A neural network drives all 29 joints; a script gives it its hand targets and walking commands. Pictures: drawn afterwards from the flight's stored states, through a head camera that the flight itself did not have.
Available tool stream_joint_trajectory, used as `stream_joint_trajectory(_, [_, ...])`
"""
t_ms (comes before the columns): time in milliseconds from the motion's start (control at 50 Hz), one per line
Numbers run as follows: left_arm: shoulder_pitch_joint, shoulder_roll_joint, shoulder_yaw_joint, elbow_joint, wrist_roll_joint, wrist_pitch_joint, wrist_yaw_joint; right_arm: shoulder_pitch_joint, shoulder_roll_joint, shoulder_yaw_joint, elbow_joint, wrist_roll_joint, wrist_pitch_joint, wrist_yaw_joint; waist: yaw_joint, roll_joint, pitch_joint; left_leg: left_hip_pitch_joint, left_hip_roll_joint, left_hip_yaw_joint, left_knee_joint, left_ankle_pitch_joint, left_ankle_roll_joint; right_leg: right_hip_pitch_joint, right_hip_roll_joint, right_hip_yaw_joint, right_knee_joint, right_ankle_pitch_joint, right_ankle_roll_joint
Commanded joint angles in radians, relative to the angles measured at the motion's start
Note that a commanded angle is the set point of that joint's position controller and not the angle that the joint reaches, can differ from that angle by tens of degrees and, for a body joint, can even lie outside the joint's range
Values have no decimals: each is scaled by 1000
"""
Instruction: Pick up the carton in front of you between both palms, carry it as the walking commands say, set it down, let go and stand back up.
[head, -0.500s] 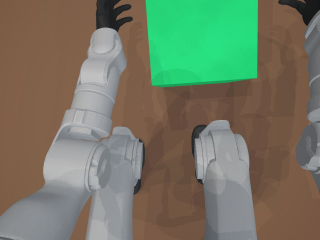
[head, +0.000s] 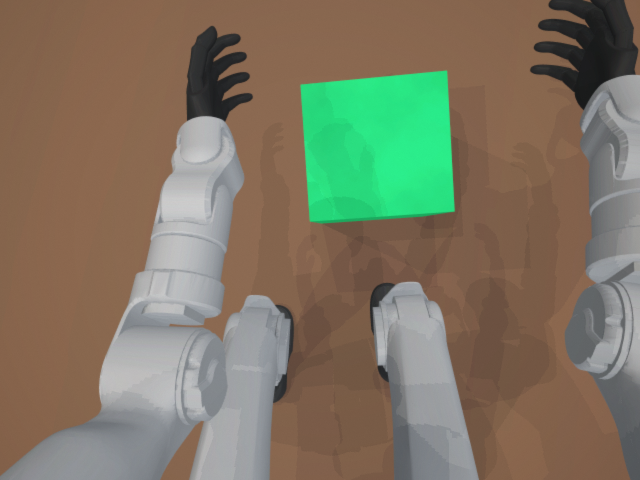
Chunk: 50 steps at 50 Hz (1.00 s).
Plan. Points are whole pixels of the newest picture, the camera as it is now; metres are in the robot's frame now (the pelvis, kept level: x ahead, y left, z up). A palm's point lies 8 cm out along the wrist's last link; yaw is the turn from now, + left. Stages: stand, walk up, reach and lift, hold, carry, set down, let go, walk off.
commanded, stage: set down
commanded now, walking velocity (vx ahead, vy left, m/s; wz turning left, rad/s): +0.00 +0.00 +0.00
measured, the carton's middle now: (371, 162) +0.49 -0.10 -0.41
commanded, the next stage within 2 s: let go in 0.30 s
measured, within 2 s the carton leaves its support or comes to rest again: neither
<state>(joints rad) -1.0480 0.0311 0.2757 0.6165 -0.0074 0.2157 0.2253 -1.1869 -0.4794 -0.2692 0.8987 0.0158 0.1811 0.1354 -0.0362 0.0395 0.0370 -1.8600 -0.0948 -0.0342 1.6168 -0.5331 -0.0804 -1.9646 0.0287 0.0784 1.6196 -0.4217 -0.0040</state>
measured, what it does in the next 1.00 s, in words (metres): rises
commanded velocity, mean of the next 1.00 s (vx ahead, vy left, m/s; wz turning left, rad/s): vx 0.00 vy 0.00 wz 0.00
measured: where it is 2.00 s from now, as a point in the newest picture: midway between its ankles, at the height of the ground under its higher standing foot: (331, 359)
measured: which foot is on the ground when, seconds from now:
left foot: down 0.00-1.00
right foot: down 0.00-1.00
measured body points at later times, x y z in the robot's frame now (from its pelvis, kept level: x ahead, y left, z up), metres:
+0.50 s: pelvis +0.04 -0.01 +0.13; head +0.32 -0.07 +0.48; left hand +0.50 +0.09 +0.01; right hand +0.48 -0.32 +0.01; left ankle +0.09 +0.14 -0.50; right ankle +0.11 -0.11 -0.50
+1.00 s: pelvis +0.10 +0.01 +0.23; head +0.23 -0.01 +0.66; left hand +0.35 +0.20 +0.13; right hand +0.32 -0.26 +0.13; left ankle +0.09 +0.14 -0.50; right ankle +0.11 -0.11 -0.50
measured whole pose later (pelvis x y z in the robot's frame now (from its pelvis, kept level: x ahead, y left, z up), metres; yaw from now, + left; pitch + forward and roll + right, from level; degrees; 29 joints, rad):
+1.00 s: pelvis +0.10 +0.01 +0.23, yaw -5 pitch +17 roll +0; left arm 0.03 0.14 0.07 0.50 0.02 0.00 -0.02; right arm -0.02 -0.23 -0.13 0.55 0.00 -0.02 0.07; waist 0.00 0.02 -0.02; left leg -0.58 -0.02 -0.09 0.61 -0.32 -0.02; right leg -0.65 0.03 0.05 0.60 -0.24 0.00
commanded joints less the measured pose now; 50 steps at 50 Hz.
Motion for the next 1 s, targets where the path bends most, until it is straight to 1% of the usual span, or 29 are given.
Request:
stream_joint_trajectory(0, [-172, 49, 0, -137, 13, -10, -4, -224, -140, -20, -120, -5, -11, 10, -32, -135, -1110, 280, -57, 179, -217, 154, -16, 990, 30, -121, -204, 364, 24])
stream_joint_trajectory(100, [-114, 31, 16, -130, 37, -17, -19, -179, -117, -40, -110, -34, -20, 20, -23, -138, -1063, 333, -47, 165, -316, 181, -17, 1047, 29, -111, -303, 389, 25])
stream_joint_trajectory(220, [-60, 17, 23, -136, 54, -32, -34, -137, -99, -65, -113, -62, -39, 26, -16, -136, -1037, 427, -35, 146, -435, 239, -18, 1154, 28, -98, -414, 452, 23])
stream_joint_trajectory(280, [-34, 6, 27, -116, 65, -40, -43, -112, -75, -71, -91, -76, -48, 29, -11, -132, -989, 455, -27, 136, -488, 245, -20, 1179, 24, -91, -467, 461, 21])
stream_joint_trajectory(340, [11, 8, 26, -114, 84, -45, -54, -65, -59, -81, -87, -103, -54, 24, -17, -129, -992, 500, -23, 130, -537, 259, -20, 1246, 23, -85, -518, 486, 21])
stream_joint_trajectory(400, [121, 24, 15, -123, 113, -50, -70, 43, -34, -81, -117, -136, -54, 11, -18, -132, -1036, 550, -21, 127, -586, 287, -14, 1368, 21, -75, -565, 551, 20])
stream_joint_trajectory(440, [214, 41, -5, -139, 131, -56, -85, 138, -12, -75, -160, -152, -54, 0, -18, -131, -1053, 582, -18, 123, -622, 298, -6, 1451, 16, -66, -598, 592, 19])
stream_joint_trajectory(520, [385, 73, -62, -190, 136, -83, -117, 330, 37, -44, -272, -135, -71, -18, -8, -123, -1013, 653, -11, 111, -697, 317, 7, 1570, 8, -43, -671, 649, 17])
stream_joint_trajectory(580, [472, 91, -100, -218, 113, -105, -139, 430, 57, -16, -342, -97, -94, -23, 1, -119, -927, 723, -1, 97, -760, 320, 17, 1608, 1, -33, -732, 637, 13])
stream_joint_trajectory(620, [533, 98, -115, -216, 96, -122, -153, 500, 69, 1, -366, -77, -112, -25, 4, -118, -867, 773, 6, 86, -796, 327, 21, 1623, -4, -30, -767, 624, 9])
stream_joint_trajectory(720, [727, 125, -134, -177, 65, -168, -192, 724, 107, 33, -364, -55, -153, -31, 14, -112, -746, 908, 23, 69, -879, 359, 31, 1671, -14, -28, -839, 623, 5])
stream_joint_trajectory(800, [873, 151, -152, -164, 47, -201, -214, 900, 127, 61, -368, -38, -184, -44, 22, -97, -639, 1047, 33, 56, -950, 400, 37, 1700, -13, -35, -908, 607, 7])
stream_joint_trajectory(880, [988, 172, -171, -184, 32, -226, -231, 1051, 141, 95, -402, -20, -209, -57, 24, -74, -524, 1199, 41, 41, -1026, 440, 40, 1734, -8, -46, -985, 579, 14])
stream_joint_trajectory(980, [1127, 196, -191, -228, 25, -242, -249, 1223, 156, 133, -465, -10, -223, -68, 34, -41, -397, 1403, 49, 24, -1120, 505, 40, 1799, 5, -65, -1080, 530, 18])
